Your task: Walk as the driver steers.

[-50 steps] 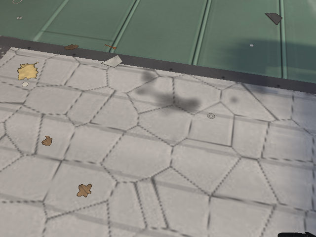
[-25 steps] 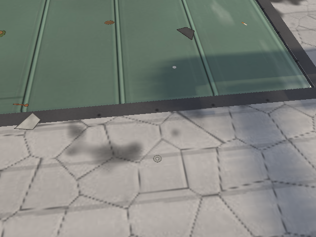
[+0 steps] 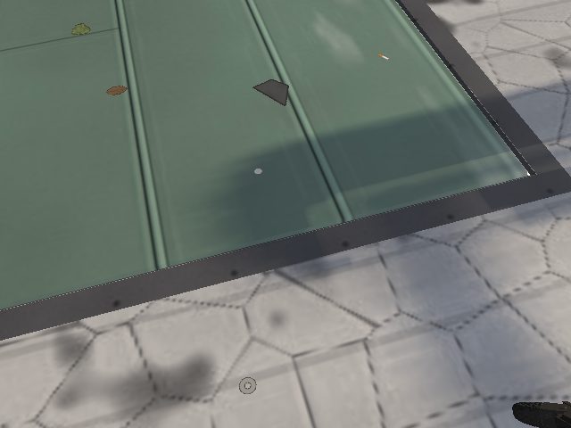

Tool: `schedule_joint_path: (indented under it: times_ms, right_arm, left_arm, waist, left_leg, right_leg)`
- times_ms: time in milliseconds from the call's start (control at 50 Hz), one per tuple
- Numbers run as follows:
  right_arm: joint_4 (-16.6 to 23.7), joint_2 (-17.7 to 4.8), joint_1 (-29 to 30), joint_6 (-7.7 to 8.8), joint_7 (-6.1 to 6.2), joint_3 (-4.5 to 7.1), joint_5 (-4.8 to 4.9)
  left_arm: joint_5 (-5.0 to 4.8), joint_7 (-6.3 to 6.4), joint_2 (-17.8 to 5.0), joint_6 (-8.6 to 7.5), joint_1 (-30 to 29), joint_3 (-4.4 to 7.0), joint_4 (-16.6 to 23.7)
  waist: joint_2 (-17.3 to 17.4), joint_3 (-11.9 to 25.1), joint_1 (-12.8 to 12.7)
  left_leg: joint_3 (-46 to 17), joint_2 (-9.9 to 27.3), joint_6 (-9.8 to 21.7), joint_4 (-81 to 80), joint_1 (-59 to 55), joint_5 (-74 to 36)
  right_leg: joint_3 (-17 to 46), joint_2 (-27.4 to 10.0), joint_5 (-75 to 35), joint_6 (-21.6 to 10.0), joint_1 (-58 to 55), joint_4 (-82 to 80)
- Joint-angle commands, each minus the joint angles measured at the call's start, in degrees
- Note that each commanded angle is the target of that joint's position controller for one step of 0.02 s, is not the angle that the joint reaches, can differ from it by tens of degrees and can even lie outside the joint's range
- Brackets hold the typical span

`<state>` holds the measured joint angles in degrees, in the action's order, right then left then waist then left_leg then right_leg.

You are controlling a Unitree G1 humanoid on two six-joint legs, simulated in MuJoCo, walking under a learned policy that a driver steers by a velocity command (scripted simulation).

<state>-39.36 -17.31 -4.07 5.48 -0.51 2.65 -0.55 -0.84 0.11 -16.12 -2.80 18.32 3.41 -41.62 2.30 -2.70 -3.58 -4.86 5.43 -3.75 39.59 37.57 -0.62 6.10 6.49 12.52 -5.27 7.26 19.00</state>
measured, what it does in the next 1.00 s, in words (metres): walks ahead: left foot, then right foot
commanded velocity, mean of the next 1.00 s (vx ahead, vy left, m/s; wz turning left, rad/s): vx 0.50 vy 0.00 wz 0.06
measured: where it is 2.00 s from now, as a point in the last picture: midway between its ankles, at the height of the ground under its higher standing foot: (271, 231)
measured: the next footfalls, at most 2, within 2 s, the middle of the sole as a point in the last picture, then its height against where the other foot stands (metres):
left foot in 0.16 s outside the picture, level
right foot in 0.68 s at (378, 390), level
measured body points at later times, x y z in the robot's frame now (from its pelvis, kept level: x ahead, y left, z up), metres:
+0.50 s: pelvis +0.28 +0.05 +0.00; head +0.31 +0.06 +0.45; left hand +0.48 +0.29 -0.09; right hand +0.29 -0.22 -0.12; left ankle +0.24 +0.15 -0.75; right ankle +0.42 -0.12 -0.69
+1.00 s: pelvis +0.54 -0.01 +0.00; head +0.56 -0.01 +0.45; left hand +0.56 +0.27 -0.12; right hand +0.72 -0.27 -0.11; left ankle +0.65 +0.17 -0.68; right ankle +0.51 -0.11 -0.75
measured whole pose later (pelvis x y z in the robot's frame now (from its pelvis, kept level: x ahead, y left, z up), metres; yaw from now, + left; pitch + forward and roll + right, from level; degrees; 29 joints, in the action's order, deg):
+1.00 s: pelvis +0.54 -0.01 +0.00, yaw +8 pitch +0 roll -2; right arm -43.2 -17.9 -11.4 1.4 -0.4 4.1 1.4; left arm 0.9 -0.3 -15.3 -5.6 17.8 3.9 -48.2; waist 2.9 -1.6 -2.9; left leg -4.2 6.4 -0.8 53.4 39.3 4.8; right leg -9.9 1.9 11.8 -2.3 2.9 14.2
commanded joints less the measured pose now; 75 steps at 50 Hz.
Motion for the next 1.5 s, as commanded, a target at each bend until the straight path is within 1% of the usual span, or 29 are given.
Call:
schedule_joint_path:
  times_ms: [20, 120, 160, 180, 200, 220, 240, 280, 360, 500, 600, 640, 680, 700, 720, 740, 760, 840, 900, 1120, 1180, 1220, 1240, 1260, 1280, 1300, 1340, 1400, 1500]
  right_arm:
    - [4.3, -2.9, 5.8, 1.12, -0.84, 0.29, 0.79]
    - [5.0, -5.6, 5.0, 1.88, -1.54, 1.34, 0.86]
    - [2.3, -8.2, -5.6, 2.18, -1.05, 2.88, 0.45]
    - [1.3, -11.1, -15.2, 2.18, -0.74, 3.56, -0.3]
    - [-1.1, -14.8, -20.2, 1.56, -1.2, 4.79, -0.23]
    - [-1.4, -9.3, -20.7, 1.39, -1.57, 3.42, 1.43]
    - [-0.9, -6.7, -17.0, 1.13, -1.32, 2.6, 1.49]
    - [-0.4, -5.2, -11.5, 0.52, -1.15, 1.79, 0.36]
    - [-1.4, -4.8, -11.0, 1.08, -0.96, 1.44, 0.66]
    - [-4.5, -8.2, -15.2, -0.03, -0.03, 2.16, 1.5]
    - [-7.3, -8.9, -19.4, -1.44, 0.28, 2.36, 2.06]
    - [-7.5, -10.0, -18.7, -2.1, 0.67, 2.77, 2.11]
    - [-6.9, -8.6, -17.2, -2.27, 0.83, 2.09, 1.69]
    - [-4.9, -4.4, -17.1, -2.04, 0.85, 0.51, -0.03]
    - [-4.5, 0.3, -25.0, -1.12, 0.68, -0.72, 1.47]
    - [-5.4, -6.4, -21.4, -0.83, 0.67, 0.89, 2.78]
    - [-4.1, -8.4, -16.6, -0.77, 0.6, 1.74, 3.28]
    - [-4.2, -4.5, -15.8, -2.73, 0.67, 1.92, 2.45]
    - [-2.8, -3.0, -13.7, -4.04, 0.77, 1.9, 2.09]
    - [4.7, -1.5, 2.8, -3.49, -2.6, 0.88, 1.82]
    - [5.3, -4.2, -1.3, -4.01, -2.91, 2.35, 1.71]
    - [1.3, -9.6, -17.5, -4.5, -1.85, 5.64, 1.99]
    - [0.1, -15.6, -22.3, -5.03, -0.52, 7.24, 2.27]
    - [2.7, -17.7, -19.5, -3.9, -0.96, 6.8, 1.96]
    - [2.8, -12.2, -19.2, -2.98, -1.52, 5.24, 1.73]
    - [2.5, -10.1, -17.5, -2.29, -1.54, 4.58, 1.53]
    - [3.5, -6.7, -10.6, -1.92, -1.22, 3.52, 1.32]
    - [4.4, -6.8, -9.2, -1.64, -0.4, 3.4, 0.93]
    - [2.9, -8.8, -12.7, -2.18, 1.29, 3.99, 1.43]
  left_arm:
    - [-0.21, 0.41, -9.5, -0.74, 2.3, 2.33, 1.7]
    - [-0.09, 0.61, -9.9, 0.05, 3.7, 2.54, -0.2]
    - [0.19, 0.53, -8.6, 0.35, 1.9, 1.97, 0.2]
    - [1.13, 0.59, -6.4, 0.38, 1.7, 0.91, 1.5]
    - [-0.18, 0.43, -2.0, -0.49, 10.2, -0.31, 1.6]
    - [-0.74, 0.33, -6.3, -0.99, 8.2, 0.15, 1.0]
    - [-1.33, 0.16, -9.2, -1.23, 1.6, 1.02, 2.2]
    - [0.09, 0.11, -8.0, -1.7, -4.5, 0.88, 3.9]
    - [0.39, -0.14, -4.5, -0.98, -2.2, 0.41, 3.1]
    - [0.44, -0.88, -2.1, -1.8, -14.8, -0.82, 6.0]
    - [-0.09, -2.18, -3.4, -2.64, -21.1, -0.42, 8.6]
    - [0.03, -2.36, -5.0, -3.12, -18.3, 0.29, 8.0]
    - [0.66, -1.55, -9.3, -3.33, -4.9, 2.51, 4.4]
    - [1.52, -0.78, -13.8, -3.04, 5.6, 3.65, 3.1]
    - [1.61, -1.13, -15.6, -2.41, 6.4, 3.88, 2.2]
    - [1.03, -1.13, -9.7, -2.31, 5.0, 2.49, 2.7]
    - [0.65, -0.98, -7.5, -2.39, 1.8, 1.72, 2.5]
    - [1.61, -1.2, -4.0, -3.61, -6.8, 0.99, 1.5]
    - [1.64, -0.84, -5.4, -4.44, -7.2, 1.66, -0.2]
    - [0.0, 0.46, -10.4, -1.51, -1.1, 3.32, -5.2]
    - [-0.75, 0.9, -12.8, -0.27, -2.4, 4.0, -5.0]
    - [-0.92, 1.23, -12.0, 0.25, -3.5, 3.52, -4.5]
    - [1.39, 1.11, -6.4, -0.34, -1.0, 1.76, -2.6]
    - [1.43, 0.4, -2.9, -2.47, 0.4, 0.09, 0.0]
    - [-0.75, -0.41, -8.5, -4.15, -6.5, 1.36, 0.9]
    - [-1.74, -0.73, -8.7, -5.11, -9.2, 1.26, 2.1]
    - [0.74, 0.1, -8.6, -5.14, -8.4, 1.66, 0.7]
    - [1.65, -0.03, -7.2, -3.25, -6.7, 1.69, 0.5]
    - [1.68, -0.1, -4.2, -2.76, -16.6, 0.43, 3.4]
  waist:
    - [-6.7, 1.5, -1.7]
    - [-8.6, 0.6, -0.1]
    - [-7.7, 7.2, 5.7]
    - [-2.8, 16.2, 9.5]
    - [14.5, 22.9, 6.6]
    - [10.9, 20.2, 8.4]
    - [5.4, 11.5, 9.0]
    - [-0.4, 3.4, 6.6]
    - [3.1, 3.5, 3.7]
    - [1.5, 0.7, 7.5]
    - [1.7, -1.1, 8.4]
    - [2.5, 0.2, 5.9]
    - [1.3, 9.2, -1.2]
    - [-6.4, 19.0, -4.8]
    - [-21.4, 25.3, -0.7]
    - [-13.7, 19.4, -2.8]
    - [-10.9, 11.8, -2.3]
    - [-8.9, 3.9, 3.4]
    - [-6.6, 1.6, 4.3]
    - [-4.3, -3.2, -0.7]
    - [-7.1, 1.4, 3.3]
    - [-5.0, 10.0, 12.2]
    - [6.7, 14.1, 11.1]
    - [12.6, 22.4, 7.0]
    - [4.3, 20.0, 10.7]
    - [3.1, 12.7, 9.6]
    - [-1.3, 6.4, 4.7]
    - [0.0, 5.6, 2.5]
    - [1.5, 2.1, 5.4]
  left_leg:
    - [3.0, -3.0, 0.5, -6.9, -8.3, -7.8]
    - [2.7, -3.7, 5.0, -11.6, -7.5, 2.8]
    - [4.4, -4.6, 8.4, -13.7, -23.2, 1.6]
    - [-5.2, 4.1, 12.4, -11.6, -39.0, 0.0]
    - [-31.0, 15.7, 21.8, -16.3, -58.2, 12.7]
    - [-39.0, 16.4, 20.9, -22.0, -57.9, 26.1]
    - [-30.9, 14.6, 18.5, -23.2, -50.8, 27.2]
    - [-20.1, 10.1, 17.1, -25.6, -37.7, 15.5]
    - [-10.8, 6.7, 17.4, -29.4, -30.9, 2.3]
    - [-1.3, 4.3, 15.5, -31.6, -30.3, -1.9]
    - [-3.8, 7.8, 14.5, -27.9, -36.3, -3.1]
    - [-5.3, 8.5, 13.4, -24.1, -37.8, -7.7]
    - [-2.0, 3.7, 10.5, -8.6, -31.9, -15.1]
    - [0.9, -1.1, 8.0, 10.0, -20.1, 2.5]
    - [0.9, -8.0, 5.5, 26.0, -1.3, 34.5]
    - [-3.6, -5.0, 5.4, 31.9, 4.1, 33.4]
    - [-2.6, -2.9, 5.6, 32.3, 6.2, 27.8]
    - [-1.5, 2.2, 4.1, 27.0, -2.1, 16.6]
    - [-1.8, 2.8, 3.0, 23.9, 0.4, 12.2]
    - [6.0, 0.4, 6.2, -2.1, 2.5, 2.9]
    - [10.7, -4.7, 9.6, -2.7, -6.9, 11.4]
    - [10.5, -9.1, 13.5, -7.9, -30.8, 8.5]
    - [-10.0, 2.9, 18.9, -9.5, -48.5, 9.2]
    - [-42.6, 13.9, 29.4, -19.8, -59.5, 19.9]
    - [-39.3, 13.3, 26.2, -23.6, -58.3, 21.4]
    - [-30.7, 11.2, 23.9, -23.6, -51.2, 18.2]
    - [-19.6, 6.4, 20.5, -24.1, -36.6, 6.0]
    - [-14.8, 4.2, 21.0, -26.5, -28.5, -3.8]
    - [-8.8, -0.4, 17.5, -25.9, -23.4, -3.8]
  right_leg:
    - [7.5, -13.1, -10.5, -7.4, 4.3, -5.3]
    - [12.5, -18.0, -17.8, -5.9, -6.2, 0.9]
    - [9.0, -13.8, -31.7, -3.5, -4.9, 13.1]
    - [5.9, -10.1, -22.1, -1.4, 3.4, 28.6]
    - [0.9, -0.5, 11.6, 3.3, 25.3, 48.7]
    - [5.1, -2.5, 19.9, 3.4, 33.6, 54.8]
    - [4.2, -5.4, 15.3, 3.2, 36.7, 56.1]
    - [0.4, -9.8, 7.9, 3.5, 34.8, 50.4]
    - [-1.7, -12.4, 4.3, 5.0, 29.1, 41.7]
    - [-4.7, -11.2, -14.9, 6.6, 26.8, 18.1]
    - [-4.2, -9.5, -12.7, 4.6, 25.9, 11.0]
    - [-4.5, -8.4, -9.0, 3.4, 20.8, 8.8]
    - [-4.8, -8.8, -10.4, 0.3, -0.6, 7.4]
    - [7.7, -20.9, -11.5, -3.2, -18.0, 9.7]
    - [30.9, -31.1, 1.9, -10.6, -30.8, 3.0]
    - [30.6, -29.2, 10.0, -8.7, -25.8, -0.5]
    - [22.0, -27.5, 8.9, -6.7, -18.8, -1.8]
    - [5.2, -21.5, -5.6, -5.2, -1.1, -9.0]
    - [-1.4, -21.7, -12.3, -6.0, 0.9, -11.4]
    - [-15.4, -23.3, -22.2, -3.2, -11.6, -8.7]
    - [-18.0, -23.2, -47.4, -1.2, -14.2, 2.7]
    - [-20.3, -19.7, -47.2, 2.0, -5.0, 25.6]
    - [-20.3, -14.3, -12.4, 5.2, 15.0, 45.5]
    - [-7.5, -3.2, 22.6, 7.1, 32.1, 60.2]
    - [-0.2, -6.7, 19.3, 5.9, 38.4, 61.8]
    - [-1.2, -9.0, 14.2, 4.5, 39.9, 58.4]
    - [-1.2, -13.0, 7.3, 4.8, 32.9, 48.3]
    - [-2.0, -13.1, 3.5, 7.2, 27.4, 42.6]
    - [-3.2, -9.5, -12.3, 9.8, 25.6, 21.9]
